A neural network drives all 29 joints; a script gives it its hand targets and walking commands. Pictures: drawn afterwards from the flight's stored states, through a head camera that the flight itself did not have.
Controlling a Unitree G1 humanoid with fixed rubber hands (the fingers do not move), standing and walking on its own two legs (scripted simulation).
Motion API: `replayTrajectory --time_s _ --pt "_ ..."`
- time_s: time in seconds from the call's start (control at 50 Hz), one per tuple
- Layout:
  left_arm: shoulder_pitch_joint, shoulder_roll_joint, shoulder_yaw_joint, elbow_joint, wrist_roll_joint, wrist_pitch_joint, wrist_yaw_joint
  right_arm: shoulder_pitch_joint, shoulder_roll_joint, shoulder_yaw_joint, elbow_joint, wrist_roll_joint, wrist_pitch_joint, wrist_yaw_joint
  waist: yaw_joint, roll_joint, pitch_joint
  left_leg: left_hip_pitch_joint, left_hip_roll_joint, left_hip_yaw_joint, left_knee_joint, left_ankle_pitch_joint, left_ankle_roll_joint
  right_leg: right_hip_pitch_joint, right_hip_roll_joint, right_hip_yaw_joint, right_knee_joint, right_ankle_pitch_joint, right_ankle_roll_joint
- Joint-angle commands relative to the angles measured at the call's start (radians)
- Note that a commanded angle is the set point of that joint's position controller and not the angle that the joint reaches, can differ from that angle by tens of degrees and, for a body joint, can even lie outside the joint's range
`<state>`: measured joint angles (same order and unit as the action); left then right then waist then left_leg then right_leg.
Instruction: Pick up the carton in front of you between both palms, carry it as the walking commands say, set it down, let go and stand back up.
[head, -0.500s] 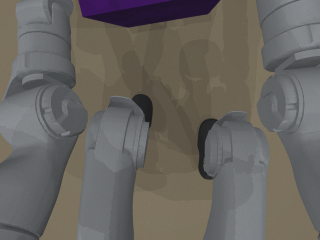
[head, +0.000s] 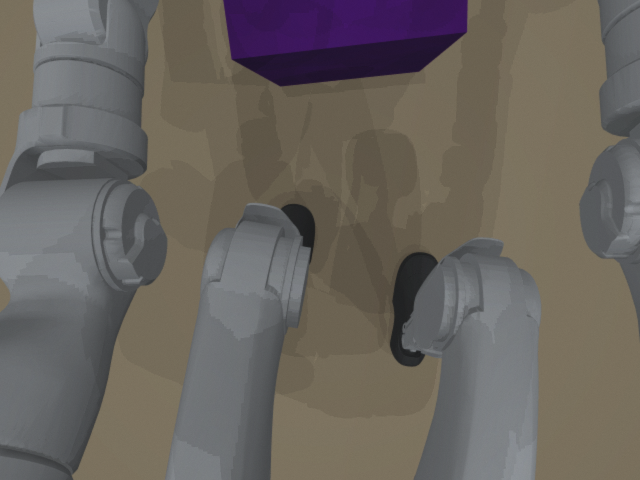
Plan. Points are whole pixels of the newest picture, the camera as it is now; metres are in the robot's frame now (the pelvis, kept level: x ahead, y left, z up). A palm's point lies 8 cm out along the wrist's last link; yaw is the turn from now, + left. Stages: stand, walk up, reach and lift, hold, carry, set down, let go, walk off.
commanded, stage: set down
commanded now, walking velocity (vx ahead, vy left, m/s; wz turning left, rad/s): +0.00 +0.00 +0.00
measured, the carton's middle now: out of the picture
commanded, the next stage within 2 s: let go in 0.76 s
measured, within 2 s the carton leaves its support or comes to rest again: neither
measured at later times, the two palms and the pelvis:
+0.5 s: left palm out of the picture +0.54 +0.27 +0.03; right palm out of the picture +0.63 -0.11 +0.03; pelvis +0.02 +0.00 +0.13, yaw +0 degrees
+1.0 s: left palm out of the picture +0.50 +0.26 +0.15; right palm out of the picture +0.58 -0.13 +0.15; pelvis +0.05 +0.01 +0.26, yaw -2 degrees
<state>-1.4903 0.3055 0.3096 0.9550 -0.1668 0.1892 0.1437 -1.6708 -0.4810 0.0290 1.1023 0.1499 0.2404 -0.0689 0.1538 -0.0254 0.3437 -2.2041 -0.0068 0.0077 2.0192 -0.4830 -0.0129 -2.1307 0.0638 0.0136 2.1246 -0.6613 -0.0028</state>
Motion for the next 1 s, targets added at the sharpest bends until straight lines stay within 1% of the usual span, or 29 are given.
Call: replayTrajectory --time_s 0.0,0.06,0.12,0.24,0.34,0.42,0.56,0.68,0.72,0.76,0.8,0.86,0.94,0.98 --pt "-0.212 0.104 0.036 -0.090 0.045 0.002 -0.003 -0.280 -0.095 -0.073 -0.042 -0.043 -0.007 0.016 0.050 -0.063 -1.234 0.815 -0.032 0.055 -0.175 0.342 -0.017 0.334 0.021 -0.046 -0.284 0.180 -0.010" --pt "-0.187 0.084 0.062 -0.099 0.080 -0.002 -0.014 -0.247 -0.074 -0.105 -0.021 -0.078 -0.015 0.030 0.050 -0.063 -1.226 0.783 -0.034 0.062 -0.217 0.350 -0.023 0.340 0.026 -0.037 -0.330 0.205 -0.007" --pt "-0.169 0.087 0.085 -0.128 0.098 -0.002 -0.021 -0.240 -0.068 -0.122 -0.040 -0.100 -0.016 0.035 0.060 -0.079 -1.270 0.779 -0.037 0.070 -0.264 0.366 -0.025 0.395 0.032 -0.032 -0.376 0.236 -0.002" --pt "-0.123 0.112 0.096 -0.217 0.084 0.025 -0.030 -0.249 -0.063 -0.106 -0.146 -0.101 0.011 0.036 0.079 -0.140 -1.450 0.832 -0.045 0.088 -0.362 0.433 -0.024 0.598 0.041 -0.035 -0.460 0.332 0.013" --pt "-0.071 0.121 0.088 -0.284 0.066 0.059 -0.039 -0.223 -0.065 -0.104 -0.226 -0.097 0.044 0.039 0.079 -0.169 -1.556 0.908 -0.054 0.092 -0.453 0.507 -0.025 0.727 0.048 -0.039 -0.540 0.414 0.018" --pt "-0.029 0.107 0.088 -0.308 0.070 0.074 -0.048 -0.176 -0.063 -0.124 -0.240 -0.108 0.055 0.051 0.071 -0.160 -1.551 0.973 -0.057 0.084 -0.529 0.556 -0.030 0.754 0.051 -0.040 -0.618 0.452 0.019" --pt "0.029 0.064 0.100 -0.305 0.108 0.067 -0.065 -0.098 -0.050 -0.173 -0.201 -0.143 0.038 0.077 0.063 -0.121 -1.473 1.093 -0.054 0.067 -0.666 0.606 -0.039 0.751 0.052 -0.036 -0.769 0.473 0.020" --pt "0.060 0.049 0.119 -0.312 0.142 0.055 -0.076 -0.070 -0.041 -0.201 -0.189 -0.170 0.022 0.092 0.068 -0.120 -1.443 1.167 -0.050 0.066 -0.796 0.616 -0.040 0.854 0.047 -0.027 -0.903 0.505 0.027" --pt "0.069 0.040 0.127 -0.301 0.154 0.052 -0.082 -0.064 -0.034 -0.210 -0.172 -0.179 0.018 0.098 0.068 -0.123 -1.403 1.168 -0.048 0.067 -0.839 0.594 -0.039 0.882 0.043 -0.024 -0.946 0.498 0.029" --pt "0.091 0.028 0.133 -0.297 0.169 0.046 -0.091 -0.038 -0.020 -0.227 -0.164 -0.195 0.013 0.103 0.058 -0.121 -1.387 1.181 -0.046 0.067 -0.878 0.581 -0.039 0.921 0.039 -0.021 -0.987 0.506 0.031" --pt "0.133 0.020 0.137 -0.302 0.189 0.040 -0.107 0.012 0.003 -0.246 -0.171 -0.219 0.009 0.099 0.049 -0.116 -1.406 1.219 -0.046 0.068 -0.912 0.597 -0.036 0.977 0.038 -0.017 -1.027 0.543 0.034" --pt "0.237 0.018 0.133 -0.329 0.226 0.027 -0.141 0.128 0.059 -0.279 -0.221 -0.256 0.001 0.076 0.038 -0.105 -1.464 1.294 -0.048 0.070 -0.957 0.662 -0.028 1.080 0.039 -0.009 -1.082 0.641 0.040" --pt "0.419 0.028 0.098 -0.386 0.272 0.002 -0.200 0.343 0.166 -0.318 -0.355 -0.302 -0.012 0.015 0.016 -0.084 -1.500 1.399 -0.051 0.061 -1.019 0.728 -0.010 1.212 0.040 0.004 -1.157 0.758 0.050" --pt "0.508 0.041 0.070 -0.419 0.285 -0.014 -0.227 0.450 0.210 -0.318 -0.436 -0.311 -0.023 -0.014 0.008 -0.067 -1.470 1.467 -0.050 0.049 -1.055 0.737 0.000 1.230 0.040 0.007 -1.202 0.752 0.057"
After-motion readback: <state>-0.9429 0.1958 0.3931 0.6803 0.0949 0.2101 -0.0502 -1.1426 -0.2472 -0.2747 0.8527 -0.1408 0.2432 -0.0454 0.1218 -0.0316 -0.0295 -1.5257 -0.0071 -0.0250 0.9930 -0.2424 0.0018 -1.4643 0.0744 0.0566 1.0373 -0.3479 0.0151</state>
